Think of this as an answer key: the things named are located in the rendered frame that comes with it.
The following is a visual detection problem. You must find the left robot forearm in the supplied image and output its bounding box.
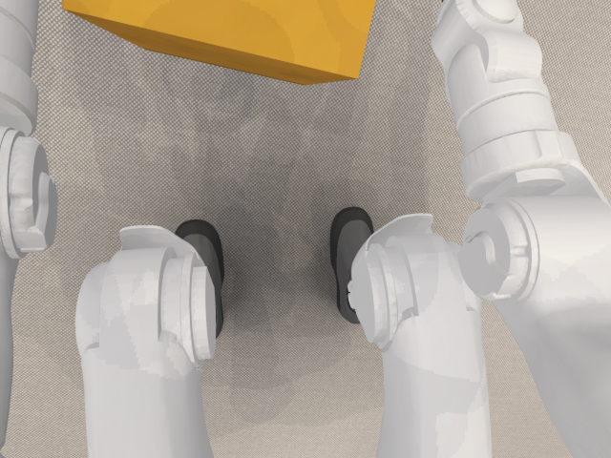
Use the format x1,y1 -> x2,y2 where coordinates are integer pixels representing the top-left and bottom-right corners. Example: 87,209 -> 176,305
0,0 -> 39,137

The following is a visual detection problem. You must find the right robot forearm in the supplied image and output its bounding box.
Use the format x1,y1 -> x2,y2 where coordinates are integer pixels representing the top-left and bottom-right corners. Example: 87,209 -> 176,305
431,0 -> 611,207

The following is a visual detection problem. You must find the carton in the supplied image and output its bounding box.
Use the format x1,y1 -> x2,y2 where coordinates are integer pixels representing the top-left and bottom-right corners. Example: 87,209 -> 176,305
62,0 -> 376,85

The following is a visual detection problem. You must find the left robot thigh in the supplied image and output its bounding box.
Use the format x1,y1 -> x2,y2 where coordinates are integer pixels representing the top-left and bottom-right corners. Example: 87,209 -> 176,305
81,246 -> 216,458

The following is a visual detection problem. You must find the left robot upper arm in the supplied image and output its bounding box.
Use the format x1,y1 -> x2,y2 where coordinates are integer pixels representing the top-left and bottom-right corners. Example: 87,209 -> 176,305
0,126 -> 58,458

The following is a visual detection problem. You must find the right robot upper arm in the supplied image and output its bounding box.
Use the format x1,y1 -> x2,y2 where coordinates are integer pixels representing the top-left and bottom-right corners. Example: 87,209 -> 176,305
457,195 -> 611,458

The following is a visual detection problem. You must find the right robot foot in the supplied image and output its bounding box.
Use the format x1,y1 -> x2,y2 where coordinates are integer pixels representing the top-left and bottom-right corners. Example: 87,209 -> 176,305
330,207 -> 374,323

